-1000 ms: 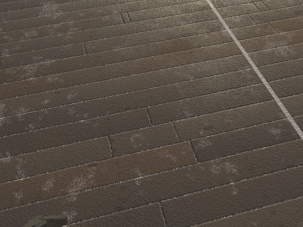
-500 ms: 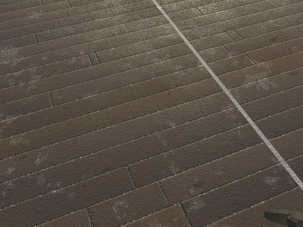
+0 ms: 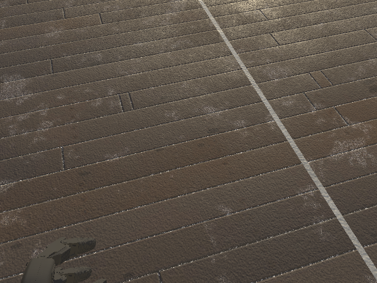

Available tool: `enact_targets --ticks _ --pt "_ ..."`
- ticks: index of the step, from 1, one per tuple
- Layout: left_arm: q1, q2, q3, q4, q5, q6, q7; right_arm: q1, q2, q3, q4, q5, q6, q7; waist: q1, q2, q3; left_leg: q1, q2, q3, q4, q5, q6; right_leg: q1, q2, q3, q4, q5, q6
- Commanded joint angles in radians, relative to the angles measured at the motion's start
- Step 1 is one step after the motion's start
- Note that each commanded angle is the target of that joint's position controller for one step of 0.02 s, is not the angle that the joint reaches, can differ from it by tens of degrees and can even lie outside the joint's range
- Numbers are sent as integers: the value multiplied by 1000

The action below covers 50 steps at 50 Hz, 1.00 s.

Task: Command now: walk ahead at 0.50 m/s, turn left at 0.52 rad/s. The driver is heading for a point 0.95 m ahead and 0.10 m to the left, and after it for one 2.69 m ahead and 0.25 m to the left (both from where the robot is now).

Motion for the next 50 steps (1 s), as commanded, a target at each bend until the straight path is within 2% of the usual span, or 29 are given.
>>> enact_targets --ticks 1,2,3,4,5,8,11,15,19,21,22,23,24,25,26,27,28,30,32,34,36,39,41,45,46,47,48,49,50 --pt "339 206 79 22 -6 12 6 55 -99 -3 -106 22 -29 -3 159 -249 -248 -660 73 54 569 -98 -20 753 -467 701 -157 -373 -246" --pt "299 146 63 16 -8 15 7 -47 -147 -18 -114 15 -23 -2 180 -152 -122 -682 103 65 604 -2 -26 637 -414 543 -173 -333 -203" --pt "251 128 53 17 -1 17 6 -92 -136 -20 -121 4 -18 -2 160 -91 -57 -651 132 89 593 71 -37 527 -367 417 -195 -205 -179" --pt "219 106 47 26 3 20 4 -123 -124 -22 -133 -5 -16 2 143 -92 -10 -637 154 95 556 116 -43 449 -331 334 -220 -110 -171" --pt "202 96 42 33 9 19 5 -127 -106 -23 -140 -1 -11 9 122 -117 8 -601 177 101 535 145 -44 388 -303 258 -245 -50 -159" --pt "197 115 52 59 1 7 3 -154 -54 -12 -168 3 2 20 106 -121 24 -589 199 131 472 200 -58 324 -291 133 -305 63 -176" --pt "201 155 64 85 1 6 6 -211 -43 -4 -196 -3 1 31 111 -90 28 -606 208 140 339 323 -68 335 -294 32 -323 169 -184" --pt "214 188 68 111 -6 19 14 -332 -31 7 -229 -5 -12 56 147 -67 59 -531 182 203 106 508 -47 336 -266 -109 -310 258 -146" --pt "241 235 78 134 -27 46 28 -375 -65 -9 -272 -13 -11 80 135 -98 32 -432 122 272 -11 451 -6 414 -282 -178 -177 543 -97" --pt "226 259 87 127 -42 59 38 -253 -118 -38 -251 -19 -5 82 60 -116 -44 -268 55 309 -55 393 37 425 -271 -202 20 730 -66" --pt "222 239 80 120 -44 62 41 -119 -165 -66 -217 -19 -1 71 -13 -83 -112 -74 25 303 -123 483 72 354 -234 -224 210 673 -32" --pt "269 188 60 103 -7 58 37 -34 -243 -88 -206 -18 10 45 -33 70 -192 188 162 118 -123 820 134 127 -165 -235 520 238 29" --pt "420 82 20 73 38 45 16 -116 -334 -82 -256 -40 7 34 110 286 -352 484 456 -360 -80 1154 363 -224 1 -121 896 -647 89" --pt "356 196 35 90 9 38 4 -95 -262 -71 -287 -36 8 42 5 127 -513 466 466 -429 -174 949 389 -231 -20 58 972 -597 75" --pt "259 217 41 71 -27 45 5 -162 -197 -49 -283 -32 4 46 12 63 -370 347 421 -275 -203 862 330 -277 -70 43 937 -494 59" --pt "239 195 35 76 -22 56 17 -211 -144 -34 -270 -17 4 43 46 -5 -250 202 370 -170 -218 805 273 -282 -115 18 852 -421 61" --pt "238 188 34 91 -12 72 28 -251 -104 -17 -266 -15 5 39 73 -7 -187 70 336 -104 -242 793 242 -229 -145 16 781 -388 68" --pt "297 171 33 118 -10 103 34 -295 -92 -8 -248 -46 -3 40 129 43 -160 -144 301 -12 -300 824 232 -46 -149 1 715 -329 81" --pt "333 128 23 139 -6 113 42 -323 -71 1 -216 -58 -20 38 152 61 -160 -212 279 83 -321 866 226 40 -150 -3 582 -278 96" --pt "302 104 13 143 -2 117 44 -336 -70 1 -186 -61 -24 31 140 70 -152 -215 268 136 -333 806 206 82 -156 0 439 -201 96" --pt "252 118 16 136 -9 123 43 -331 -87 -3 -161 -66 -18 22 113 76 -135 -205 282 137 -364 634 200 98 -154 -1 359 -141 90" --pt "178 162 31 101 -17 137 44 -321 -125 -17 -134 -57 3 10 80 82 -66 -165 325 90 -392 393 207 31 -142 -12 331 -202 76" --pt "155 162 36 82 -16 143 42 -309 -131 -22 -121 -43 19 1 70 78 -38 -110 357 60 -385 345 212 -18 -138 -20 327 -266 64" --pt "198 125 36 86 -16 140 21 -326 -128 -26 -111 -23 43 -14 101 71 -63 -16 365 102 -277 569 184 42 -97 -79 177 -248 33" --pt "228 122 38 95 -15 138 14 -329 -129 -29 -107 -12 49 -18 121 70 -74 -14 345 135 -229 600 153 100 -78 -96 69 -156 14" --pt "237 152 46 92 -8 136 11 -296 -119 -30 -94 -4 51 -21 123 33 -68 -37 299 181 -155 543 89 154 -92 -42 -44 -3 -20" --pt "251 256 72 81 0 135 21 -288 -80 -23 -114 -27 44 -20 88 -169 -89 -175 190 298 61 389 -2 263 -255 187 -89 301 -93" --pt "243 311 86 70 1 136 24 -373 -59 -18 -157 -49 36 -23 115 -333 -42 -430 20 329 200 -16 -82 330 -399 412 -115 513 -268" --pt "290 261 76 65 18 124 24 -423 -84 -25 -163 -49 32 -21 170 -247 -89 -503 25 216 397 -171 -92 379 -412 426 -124 533 -327"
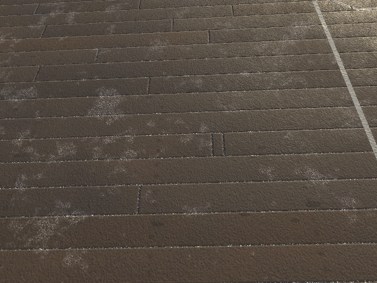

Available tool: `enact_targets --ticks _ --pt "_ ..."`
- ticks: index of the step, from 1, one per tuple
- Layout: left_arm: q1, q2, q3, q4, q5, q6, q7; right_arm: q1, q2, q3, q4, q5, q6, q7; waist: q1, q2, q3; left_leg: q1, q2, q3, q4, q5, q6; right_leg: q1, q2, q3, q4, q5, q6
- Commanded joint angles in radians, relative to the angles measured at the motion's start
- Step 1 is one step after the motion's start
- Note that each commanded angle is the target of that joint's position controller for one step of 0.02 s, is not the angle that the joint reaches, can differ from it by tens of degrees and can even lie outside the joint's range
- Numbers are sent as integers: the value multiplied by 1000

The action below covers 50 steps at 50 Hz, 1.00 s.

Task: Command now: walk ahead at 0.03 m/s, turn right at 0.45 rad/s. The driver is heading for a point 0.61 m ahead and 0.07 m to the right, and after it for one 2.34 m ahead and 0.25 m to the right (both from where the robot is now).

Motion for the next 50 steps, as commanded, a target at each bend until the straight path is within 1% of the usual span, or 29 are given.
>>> enact_targets --ticks 1,2,3,4,9,14,17,18,19,20,21,22,23,24,27,30,32,34,36,37,38,39,40,41,42,43,44,46,50 --pt "73 198 52 -60 18 -32 8 -70 -96 -33 -99 3 -20 -1 29 -185 -133 -283 -34 -126 409 -208 -36 279 -313 405 -213 741 -281" --pt "22 189 55 -72 3 -37 11 -45 -89 -35 -79 10 -16 -4 4 -132 -131 -303 -21 -137 414 -150 -41 287 -264 349 -194 726 -232" --pt "-12 177 52 -81 -16 -35 15 -39 -101 -39 -75 7 -12 -8 -7 -121 -124 -313 -6 -146 388 -101 -50 290 -248 328 -189 721 -206" --pt "-22 166 48 -86 -22 -30 22 -45 -95 -39 -75 7 -13 -10 -13 -130 -135 -280 -8 -142 373 -66 -61 276 -228 310 -186 742 -196" --pt "-11 190 62 -101 -20 2 39 -68 -65 -27 -81 19 -24 0 2 -157 -148 -177 -36 -131 139 30 -89 261 -182 315 -172 684 -188" --pt "-50 200 67 -122 -21 18 30 -48 -92 -33 -77 25 -33 16 4 -203 -130 -32 -56 -138 -39 45 -78 174 -164 408 -166 573 -184" --pt "-105 185 62 -140 -36 25 33 27 -103 -44 -54 23 -49 27 -46 -202 -121 116 -54 -121 -312 225 -45 128 -110 448 -119 425 -127" --pt "-88 157 54 -144 -30 24 36 53 -137 -55 -46 15 -51 23 -41 -159 -134 225 25 -168 -358 321 -15 55 -67 426 -68 275 -82" --pt "-33 93 36 -141 -6 21 32 64 -205 -67 -59 -4 -46 14 -7 68 -164 341 245 -370 -372 508 69 -77 47 289 153 -57 -23" --pt "-10 124 48 -166 -16 12 31 53 -234 -70 -58 -36 -43 19 13 256 -128 303 409 -595 -393 645 251 -251 143 178 340 -379 27" --pt "12 203 71 -144 -11 7 31 24 -186 -56 -76 -29 -49 20 8 171 -111 270 427 -574 -406 584 304 -273 67 184 524 -345 59" --pt "7 230 86 -122 -22 12 30 -20 -132 -42 -84 -21 -51 16 17 114 -82 238 354 -455 -396 510 261 -275 49 172 589 -269 71" --pt "20 208 86 -103 -22 24 34 -53 -116 -36 -90 -10 -48 12 26 90 -65 227 288 -364 -393 428 215 -278 38 155 610 -209 87" --pt "11 189 82 -105 -20 33 35 -61 -107 -32 -88 4 -46 6 13 101 -46 229 266 -318 -395 426 206 -300 31 144 633 -157 104" --pt "-52 120 58 -143 -27 30 26 8 -117 -30 -64 -3 -34 -9 -33 127 -52 267 231 -227 -404 491 226 -291 27 83 534 -104 128" --pt "-80 89 37 -164 -15 23 20 32 -146 -37 -52 2 -27 -7 -53 135 -97 325 258 -208 -382 553 245 -217 2 63 355 -126 129" --pt "-79 76 24 -164 -15 20 11 38 -170 -43 -45 15 -24 5 -66 144 -110 277 255 -198 -425 313 238 -117 -7 15 218 -119 108" --pt "-69 87 22 -155 -19 16 1 58 -189 -45 -30 27 -26 17 -71 165 -76 208 258 -221 -465 81 235 -34 11 -30 104 -111 79" --pt "0 84 22 -116 -16 4 -8 51 -186 -38 -17 44 -31 29 -26 131 -44 123 246 -211 -452 -24 211 117 30 -65 -103 22 28" --pt "43 86 25 -91 -15 -2 -8 65 -164 -29 -4 48 -35 36 -3 108 -33 52 224 -204 -416 -33 185 229 43 -66 -187 50 0" --pt "116 102 31 -71 -18 -8 -2 61 -108 -7 2 38 -45 45 35 67 -59 -49 185 -172 -325 -33 133 386 -8 9 -217 47 -25" --pt "230 170 44 -54 -12 -13 10 24 -10 26 -27 6 -60 61 66 -159 -123 -215 80 -57 0 -129 48 549 -231 287 -264 99 -81" --pt "245 280 74 -54 6 -27 0 -26 -66 7 -77 30 -74 53 86 -282 -53 -411 9 -29 180 -227 19 440 -412 549 -374 -102 -238" --pt "205 209 58 -66 11 -55 -2 -51 -146 -16 -74 48 -79 46 88 -178 19 -440 62 -122 315 -168 24 373 -391 538 -418 -233 -261" --pt "156 148 40 -62 6 -76 0 -19 -153 -25 -56 62 -78 50 57 -196 67 -475 70 -167 341 -66 39 363 -334 448 -436 -282 -215" --pt "120 124 33 -67 0 -90 1 17 -145 -29 -27 60 -76 49 34 -200 76 -481 79 -177 350 10 45 366 -291 363 -452 -231 -171" --pt "101 106 29 -63 -4 -96 3 22 -142 -31 -19 53 -77 49 28 -184 97 -494 78 -199 342 85 40 368 -275 295 -465 -117 -148" --pt "106 82 25 -60 11 -109 7 43 -104 -27 -1 48 -80 53 18 -145 73 -464 65 -198 354 209 26 357 -238 153 -463 114 -120" --pt "112 87 30 -45 13 -116 10 15 -63 -13 -19 38 -73 60 24 -119 68 -420 67 -161 222 361 -20 307 -214 -9 -483 260 -121"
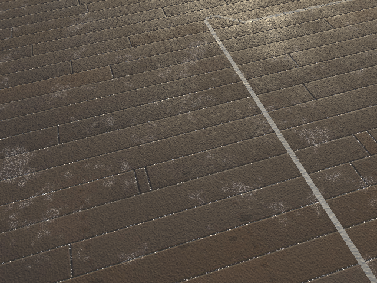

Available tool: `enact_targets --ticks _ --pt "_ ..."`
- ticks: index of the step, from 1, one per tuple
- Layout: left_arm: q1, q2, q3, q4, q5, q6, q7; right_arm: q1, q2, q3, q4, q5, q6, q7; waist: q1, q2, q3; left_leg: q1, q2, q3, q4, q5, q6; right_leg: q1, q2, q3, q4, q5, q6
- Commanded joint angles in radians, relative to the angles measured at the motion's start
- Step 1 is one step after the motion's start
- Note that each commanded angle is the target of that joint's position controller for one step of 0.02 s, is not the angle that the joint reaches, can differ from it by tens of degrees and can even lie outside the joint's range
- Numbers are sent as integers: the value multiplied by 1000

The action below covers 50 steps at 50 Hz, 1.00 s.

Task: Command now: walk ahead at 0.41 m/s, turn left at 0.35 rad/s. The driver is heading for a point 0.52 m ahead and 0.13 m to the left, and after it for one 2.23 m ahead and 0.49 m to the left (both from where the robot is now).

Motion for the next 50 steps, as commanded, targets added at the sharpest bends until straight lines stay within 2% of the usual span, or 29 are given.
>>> enact_targets --ticks 1,6,8,10,11,12,13,14,15,16,17,18,19,22,25,28,32,34,35,36,37,38,39,40,42,43,46,48,50 --pt "-42 144 37 -52 0 -22 6 -131 -23 4 -103 -8 -15 9 21 -145 101 -115 25 15 -117 133 -25 -38 -236 53 -144 237 -112" --pt "29 179 49 -6 -20 -12 8 -263 9 29 -182 -8 -23 44 62 -112 152 -74 20 114 -319 145 24 15 -278 -37 -134 352 -112" --pt "29 196 53 2 -25 0 9 -270 -6 25 -208 -5 -25 57 39 -127 128 -33 -9 152 -361 70 63 75 -291 -68 -56 588 -98" --pt "19 229 61 -2 -27 14 18 -198 -48 4 -212 -3 -19 58 -21 -177 34 108 -79 210 -350 -23 110 116 -295 -93 112 1010 -76" --pt "12 242 63 -5 -25 24 23 -80 -91 -19 -189 0 -15 54 -89 -187 -45 261 -119 224 -354 -45 138 98 -285 -105 275 1131 -61" --pt "1 245 60 -12 -30 25 28 77 -146 -50 -153 1 -8 39 -178 -160 -132 524 -143 199 -410 4 179 -28 -254 -122 491 1078 -29" --pt "22 197 40 -35 -9 11 28 214 -219 -73 -126 1 8 13 -212 -13 -227 843 18 -67 -426 -36 238 -308 -195 -103 807 557 9" --pt "95 72 -2 -84 -8 -21 9 163 -277 -76 -155 4 -1 10 -97 212 -375 1107 281 -689 -586 -284 451 -683 33 38 1175 -279 66" --pt "-32 177 20 -99 -40 -60 -6 171 -190 -50 -161 -8 -10 12 -175 73 -384 1072 282 -726 -701 -339 410 -768 -6 228 1224 -255 39" --pt "-114 193 23 -134 -70 -75 -12 140 -150 -39 -153 -16 -21 11 -161 34 -230 941 251 -574 -714 -282 362 -808 -48 211 1178 -178 15" --pt "-126 175 18 -138 -55 -82 -6 75 -134 -32 -158 -14 -30 12 -101 -71 -115 764 204 -459 -722 -160 330 -777 -93 200 1075 -110 10" --pt "-120 178 26 -128 -26 -77 1 15 -100 -23 -170 -18 -35 9 -62 -73 -73 648 161 -369 -730 -58 312 -719 -124 197 990 -73 17" --pt "-95 178 29 -123 -17 -66 -1 -20 -93 -19 -189 -30 -35 4 -29 -40 -47 555 134 -325 -753 12 312 -660 -138 199 967 -46 26" --pt "-75 154 26 -127 3 -33 -1 -30 -102 -22 -187 -22 -41 -8 -1 -22 -13 409 102 -238 -795 139 322 -621 -142 163 859 3 79" --pt "-197 124 12 -170 9 -29 3 4 -127 -28 -172 -18 -38 -23 -37 -14 22 345 46 -166 -790 154 285 -628 -116 140 644 190 113" --pt "-326 98 0 -199 1 -42 -7 57 -138 -32 -151 -9 -24 -33 -94 6 24 329 6 -142 -738 136 232 -542 -49 120 398 364 117" --pt "-358 145 20 -215 -9 -53 -25 118 -135 -35 -125 -3 10 -49 -96 47 -30 464 31 -244 -577 238 180 -482 14 153 263 345 90" --pt "-289 169 35 -200 -6 -57 -26 77 -124 -35 -144 -8 21 -56 -49 77 -65 520 36 -299 -462 288 142 -421 12 167 228 293 51" --pt "-220 182 42 -188 4 -61 -21 44 -107 -30 -162 -7 21 -56 -1 68 -104 504 -8 -279 -359 308 103 -306 -11 153 161 393 21" --pt "-117 233 50 -185 27 -65 -15 51 -49 -9 -189 -24 17 -53 33 -25 -249 416 -64 -220 -125 123 58 -58 -171 265 221 657 -46" --pt "-89 258 48 -188 44 -48 -14 274 25 11 -165 -34 11 -48 -57 -312 -392 144 -210 -142 194 -629 -11 260 -453 588 288 1004 -233" --pt "-71 239 54 -174 4 -29 -23 341 -93 1 -147 -13 12 -42 -50 -333 -469 52 -140 -141 353 -584 -29 272 -504 784 232 673 -288" --pt "-122 171 36 -201 1 -16 -18 223 -148 -17 -144 -1 29 -48 -9 -209 -342 5 -103 -117 409 -490 -57 170 -424 662 188 487 -248" --pt "-172 129 17 -197 7 -3 -17 127 -145 -17 -159 -5 47 -56 -2 -134 -241 2 -82 -77 378 -422 -69 43 -352 545 164 410 -208" --pt "-251 82 -12 -176 14 6 -26 89 -81 -3 -170 -22 73 -59 -56 -137 -116 120 -24 -68 196 -379 -73 -199 -251 411 109 376 -172" --pt "-276 89 -9 -166 14 7 -32 104 -42 9 -163 -29 76 -56 -77 -167 -84 207 -19 -20 60 -370 -73 -289 -200 343 86 400 -155" --pt "-262 146 15 -144 -1 18 -32 88 -7 24 -155 -46 59 -58 -63 -216 -125 342 -43 36 -212 -319 -82 -279 -178 314 107 569 -187" --pt "-248 184 28 -143 -18 32 -28 80 -39 14 -147 -37 62 -59 -56 -206 -155 394 -57 37 -312 -200 -69 -258 -198 359 107 437 -198" --pt "-272 197 33 -153 -30 49 -24 60 -47 8 -150 -38 66 -56 -69 -193 -116 458 -72 54 -432 -94 -35 -328 -184 389 95 208 -173"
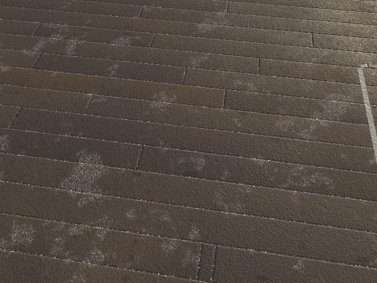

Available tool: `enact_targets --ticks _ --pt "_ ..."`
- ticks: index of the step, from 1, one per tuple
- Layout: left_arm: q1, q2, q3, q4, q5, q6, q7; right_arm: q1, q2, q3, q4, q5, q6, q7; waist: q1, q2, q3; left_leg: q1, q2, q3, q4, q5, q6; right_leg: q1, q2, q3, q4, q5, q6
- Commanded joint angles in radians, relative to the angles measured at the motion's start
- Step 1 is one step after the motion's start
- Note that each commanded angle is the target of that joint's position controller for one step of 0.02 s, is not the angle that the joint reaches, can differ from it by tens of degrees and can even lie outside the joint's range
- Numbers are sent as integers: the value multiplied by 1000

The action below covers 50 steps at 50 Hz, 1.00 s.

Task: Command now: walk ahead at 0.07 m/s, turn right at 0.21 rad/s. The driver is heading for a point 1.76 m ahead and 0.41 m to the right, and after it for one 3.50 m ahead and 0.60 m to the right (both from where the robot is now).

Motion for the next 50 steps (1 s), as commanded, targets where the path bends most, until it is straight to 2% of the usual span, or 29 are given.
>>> enact_targets --ticks 1,2,3,4,5,6,8,10,13,16,18,19,20,21,22,24,25,27,31,35,39,41,42,43,44,45,46,48,50 --pt "-83 191 54 -90 -21 5 11 107 -101 -37 -28 -8 -1 -2 -67 -138 -150 198 -29 45 -172 151 49 7 -193 276 -145 -58 -145" --pt "-65 174 50 -85 -19 6 12 96 -126 -43 -44 -17 -4 -4 -68 -110 -136 243 22 2 -203 166 83 -54 -172 277 -125 -158 -105" --pt "-59 143 42 -93 -11 4 11 104 -174 -54 -57 -27 -6 -10 -64 -21 -129 276 128 -87 -244 143 134 -132 -121 229 -52 -242 -58" --pt "-46 115 38 -109 -16 4 12 100 -206 -70 -34 -27 -3 -9 -30 175 -111 196 208 -168 -306 91 205 -138 -12 67 69 -317 -10" --pt "-36 136 45 -100 -13 4 16 60 -179 -65 -55 -27 -8 -9 -45 229 -90 171 282 -239 -369 150 261 -144 19 0 228 -328 26" --pt "-31 164 61 -98 -14 7 17 37 -164 -62 -64 -31 -17 -13 -53 236 -86 189 334 -265 -359 301 296 -187 0 -5 398 -408 46" --pt "25 175 79 -78 -17 28 24 3 -142 -56 -71 -11 -36 -19 -33 148 -99 243 343 -205 -309 568 305 -255 -28 31 603 -441 81" --pt "27 125 65 -81 -22 45 23 -23 -140 -60 -65 3 -36 -18 -28 124 -102 279 300 -106 -283 649 274 -264 -53 7 561 -385 101" --pt "-26 100 50 -119 -28 51 3 -32 -164 -74 -61 2 -12 -17 -57 167 -131 260 267 -8 -268 651 256 -136 -60 -65 381 -305 104" --pt "-7 135 63 -136 -29 57 -16 -17 -190 -84 -47 20 -5 -15 -50 176 -151 265 290 8 -222 598 241 -33 -44 -104 197 -218 73" --pt "66 154 79 -116 -16 58 -8 -1 -169 -80 -29 36 -17 -11 -11 125 -155 177 251 71 -110 455 168 134 -4 -111 -7 -23 21" --pt "91 227 101 -123 -13 57 6 52 -129 -72 -17 12 -25 -4 -21 -53 -168 22 177 163 83 214 79 288 -105 62 -61 277 -32" --pt "94 367 127 -158 8 51 14 2 -73 -48 -82 -36 -31 -3 -23 -349 -158 -286 11 183 352 -317 -21 374 -398 485 -91 607 -246" --pt "147 306 109 -155 35 30 5 -90 -120 -60 -91 -20 -35 -9 64 -216 -241 -306 -3 14 525 -378 -17 362 -436 533 -114 553 -349" --pt "106 279 97 -150 34 13 4 -94 -139 -67 -87 4 -31 -11 34 -153 -198 -324 16 -10 574 -306 -2 333 -388 439 -111 487 -312" --pt "8 233 85 -157 -7 12 19 -68 -150 -76 -57 -4 -23 -25 -8 -89 -151 -331 40 -21 515 -152 0 289 -296 339 -104 358 -217" --pt "-16 225 78 -161 -13 19 27 -54 -150 -79 -50 -6 -22 -26 -26 -100 -153 -278 33 -17 502 -102 -7 243 -265 308 -109 363 -202" --pt "-22 219 75 -166 -6 30 38 -25 -124 -73 -38 0 -24 -19 -38 -114 -171 -232 4 -2 459 -40 -21 226 -232 284 -116 342 -198" --pt "-6 230 83 -166 -10 41 54 -59 -98 -61 -41 3 -30 -13 -16 -125 -166 -200 -16 -14 243 1 -38 235 -213 325 -118 189 -196" --pt "-19 242 90 -173 -6 52 50 -70 -108 -62 -43 8 -41 0 -6 -156 -142 -109 -37 -23 105 -12 -29 163 -200 404 -125 48 -198" --pt "-39 233 88 -178 -10 61 41 -37 -119 -66 -37 15 -60 17 -6 -170 -160 -27 -41 -15 -27 -14 -5 182 -198 470 -88 100 -188" --pt "-61 216 80 -177 -19 68 43 7 -107 -65 -23 12 -69 27 -37 -160 -170 87 -36 11 -209 112 22 160 -167 458 -42 127 -153" --pt "-38 187 69 -167 -18 67 45 24 -112 -64 -19 0 -72 30 -42 -131 -177 169 7 -10 -301 229 45 128 -138 424 -15 60 -108" --pt "17 128 49 -157 5 62 44 15 -154 -64 -36 -23 -72 28 -4 18 -197 248 170 -179 -357 340 102 66 -59 324 107 -136 -44" --pt "49 120 48 -161 8 53 44 -50 -165 -54 -37 -49 -69 28 63 200 -135 175 281 -328 -370 452 241 -5 60 186 162 -375 15" --pt "31 157 54 -150 27 46 47 -90 -93 -33 -54 -52 -76 30 35 204 -131 91 319 -384 -402 370 315 51 3 171 239 -437 64" --pt "22 173 62 -134 25 44 46 -120 -67 -20 -56 -39 -79 33 35 170 -118 84 266 -335 -401 282 287 76 -22 154 238 -382 84" --pt "-6 124 54 -113 35 40 43 -124 -107 -28 -45 0 -72 30 20 160 -92 103 159 -248 -362 183 199 115 -32 117 64 -194 100" --pt "-22 106 48 -103 26 30 36 -47 -142 -32 -28 4 -57 19 -1 150 -95 79 104 -236 -364 -2 169 190 -1 57 -6 -133 96"
Velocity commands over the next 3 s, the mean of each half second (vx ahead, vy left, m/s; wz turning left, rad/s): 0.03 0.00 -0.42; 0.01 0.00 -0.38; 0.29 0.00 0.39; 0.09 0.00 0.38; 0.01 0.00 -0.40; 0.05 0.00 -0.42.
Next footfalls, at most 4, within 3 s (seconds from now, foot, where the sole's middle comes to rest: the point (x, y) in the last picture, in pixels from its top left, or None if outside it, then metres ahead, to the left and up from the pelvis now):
0.04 left None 0.07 0.14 -0.77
0.38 right None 0.06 -0.13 -0.77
0.86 left None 0.13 0.07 -0.77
1.50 left None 0.35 0.07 -0.77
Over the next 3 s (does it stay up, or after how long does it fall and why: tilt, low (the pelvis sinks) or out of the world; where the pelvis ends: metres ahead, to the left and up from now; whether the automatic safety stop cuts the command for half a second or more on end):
stays up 0.36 -0.07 0.00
